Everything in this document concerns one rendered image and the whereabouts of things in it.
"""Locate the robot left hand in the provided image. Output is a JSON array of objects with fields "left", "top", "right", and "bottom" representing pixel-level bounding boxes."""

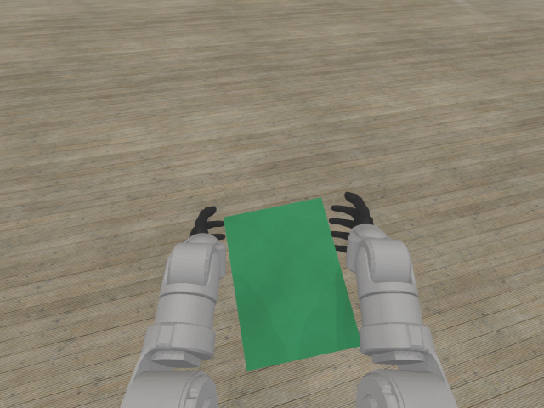
[{"left": 190, "top": 206, "right": 225, "bottom": 240}]

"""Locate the right robot forearm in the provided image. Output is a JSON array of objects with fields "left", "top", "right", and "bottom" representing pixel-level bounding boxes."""
[{"left": 345, "top": 224, "right": 458, "bottom": 408}]

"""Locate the left robot forearm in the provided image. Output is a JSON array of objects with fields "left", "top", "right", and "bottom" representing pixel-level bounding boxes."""
[{"left": 120, "top": 233, "right": 226, "bottom": 408}]

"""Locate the robot right hand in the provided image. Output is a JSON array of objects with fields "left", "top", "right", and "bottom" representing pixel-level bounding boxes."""
[{"left": 329, "top": 192, "right": 374, "bottom": 253}]

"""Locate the right robot upper arm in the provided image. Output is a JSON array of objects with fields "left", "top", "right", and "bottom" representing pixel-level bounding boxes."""
[{"left": 356, "top": 369, "right": 457, "bottom": 408}]

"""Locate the carton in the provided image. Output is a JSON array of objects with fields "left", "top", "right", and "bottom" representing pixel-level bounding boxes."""
[{"left": 224, "top": 198, "right": 360, "bottom": 371}]

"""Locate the left robot upper arm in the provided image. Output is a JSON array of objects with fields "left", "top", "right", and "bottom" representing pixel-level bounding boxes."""
[{"left": 122, "top": 371, "right": 218, "bottom": 408}]

